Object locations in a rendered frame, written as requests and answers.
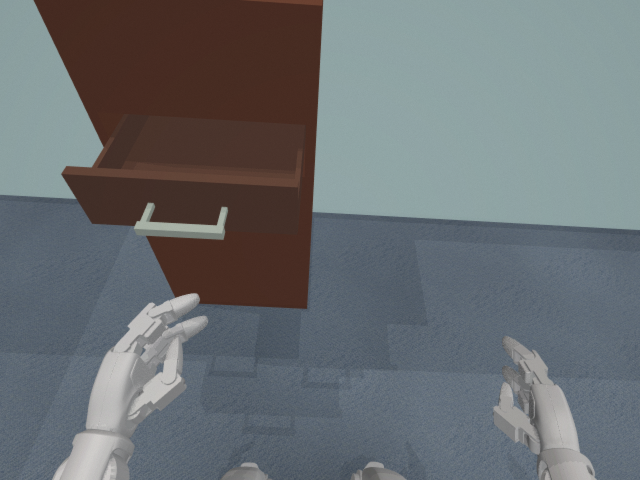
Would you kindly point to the handle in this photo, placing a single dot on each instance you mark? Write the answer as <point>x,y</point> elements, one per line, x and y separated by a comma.
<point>146,228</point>

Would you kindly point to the drawer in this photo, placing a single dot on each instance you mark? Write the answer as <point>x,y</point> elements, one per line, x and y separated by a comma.
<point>190,168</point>

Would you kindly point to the right robot shin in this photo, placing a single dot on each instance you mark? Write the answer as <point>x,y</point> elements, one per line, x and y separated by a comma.
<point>374,464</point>

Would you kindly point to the robot left forearm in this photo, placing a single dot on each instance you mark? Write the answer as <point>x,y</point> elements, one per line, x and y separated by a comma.
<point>97,455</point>

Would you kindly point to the robot right hand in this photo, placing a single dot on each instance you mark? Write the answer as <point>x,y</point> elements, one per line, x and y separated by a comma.
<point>539,397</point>

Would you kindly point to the cabinet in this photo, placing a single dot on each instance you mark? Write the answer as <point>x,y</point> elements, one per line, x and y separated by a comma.
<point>240,60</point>

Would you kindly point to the robot right forearm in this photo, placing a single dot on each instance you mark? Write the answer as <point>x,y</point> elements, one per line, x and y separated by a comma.
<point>564,464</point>

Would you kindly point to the robot left hand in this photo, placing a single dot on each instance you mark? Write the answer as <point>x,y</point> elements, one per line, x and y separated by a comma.
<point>114,404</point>

